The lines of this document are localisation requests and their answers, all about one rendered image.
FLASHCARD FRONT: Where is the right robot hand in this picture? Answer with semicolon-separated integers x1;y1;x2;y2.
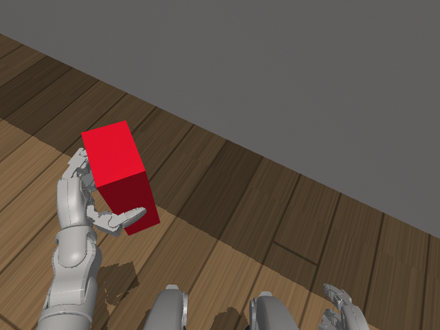
318;283;370;330

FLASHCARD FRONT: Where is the left robot arm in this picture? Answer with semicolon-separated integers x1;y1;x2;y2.
36;225;102;330

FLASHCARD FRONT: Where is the carton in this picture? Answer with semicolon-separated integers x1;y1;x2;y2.
81;120;160;236

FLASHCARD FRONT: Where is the left robot hand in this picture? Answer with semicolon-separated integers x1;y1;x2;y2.
56;148;146;237

